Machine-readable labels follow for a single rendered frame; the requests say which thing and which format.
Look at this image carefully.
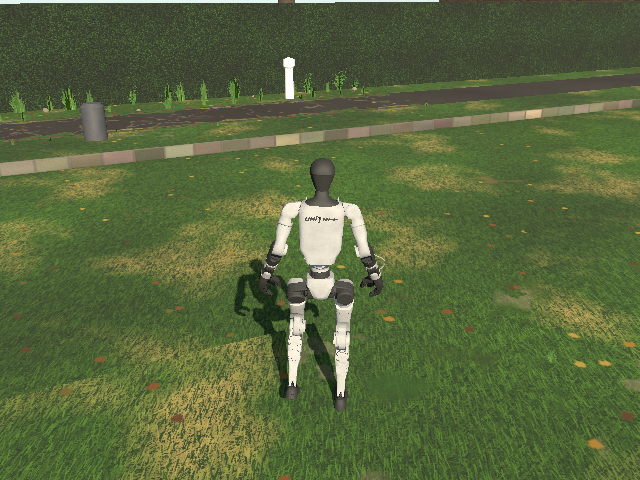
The robot left upper arm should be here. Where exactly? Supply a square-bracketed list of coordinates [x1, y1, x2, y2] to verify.
[272, 201, 301, 256]

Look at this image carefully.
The robot right hand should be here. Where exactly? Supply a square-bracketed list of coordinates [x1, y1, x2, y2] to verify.
[360, 276, 384, 297]

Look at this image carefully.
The robot right upper arm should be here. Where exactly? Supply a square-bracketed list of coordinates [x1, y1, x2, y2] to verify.
[342, 202, 371, 258]

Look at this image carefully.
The robot left hand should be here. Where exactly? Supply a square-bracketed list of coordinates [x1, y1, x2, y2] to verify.
[258, 272, 281, 296]

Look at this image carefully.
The robot right forearm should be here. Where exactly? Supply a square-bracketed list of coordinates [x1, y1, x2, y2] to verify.
[361, 242, 381, 280]

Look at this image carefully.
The right robot shin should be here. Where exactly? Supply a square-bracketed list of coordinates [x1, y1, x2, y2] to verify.
[335, 332, 350, 397]

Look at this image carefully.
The robot torso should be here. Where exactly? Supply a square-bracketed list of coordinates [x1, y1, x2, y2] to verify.
[298, 197, 345, 300]

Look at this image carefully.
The robot left forearm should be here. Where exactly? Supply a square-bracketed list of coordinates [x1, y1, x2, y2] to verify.
[261, 240, 282, 279]

